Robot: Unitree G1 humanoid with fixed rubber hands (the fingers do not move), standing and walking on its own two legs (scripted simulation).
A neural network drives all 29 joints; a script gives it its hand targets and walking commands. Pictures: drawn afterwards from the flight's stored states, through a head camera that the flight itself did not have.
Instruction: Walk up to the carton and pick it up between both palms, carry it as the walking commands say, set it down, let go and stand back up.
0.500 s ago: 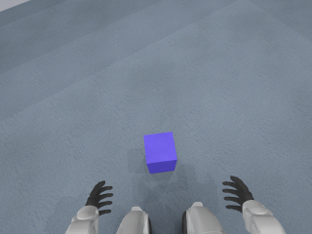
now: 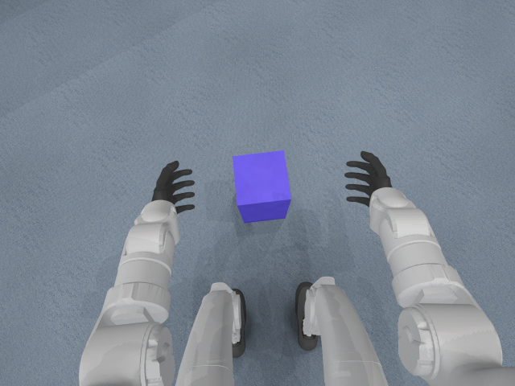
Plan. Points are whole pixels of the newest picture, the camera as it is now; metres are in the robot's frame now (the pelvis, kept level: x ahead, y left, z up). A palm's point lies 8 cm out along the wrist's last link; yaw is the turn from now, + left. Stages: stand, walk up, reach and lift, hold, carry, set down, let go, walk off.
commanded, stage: reach and lift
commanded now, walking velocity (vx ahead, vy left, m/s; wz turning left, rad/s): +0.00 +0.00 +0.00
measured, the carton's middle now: (261, 190) +0.52 +0.02 -0.54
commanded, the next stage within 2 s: none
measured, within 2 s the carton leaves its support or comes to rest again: neither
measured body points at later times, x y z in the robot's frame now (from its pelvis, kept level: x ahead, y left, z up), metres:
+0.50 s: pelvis +0.02 +0.00 -0.02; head +0.33 -0.01 +0.31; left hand +0.53 +0.16 -0.14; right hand +0.54 -0.16 -0.14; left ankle +0.08 +0.12 -0.65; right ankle +0.10 -0.11 -0.65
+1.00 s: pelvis +0.01 +0.00 -0.12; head +0.34 +0.00 +0.19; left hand +0.53 +0.16 -0.26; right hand +0.54 -0.16 -0.26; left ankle +0.08 +0.12 -0.65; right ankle +0.10 -0.11 -0.65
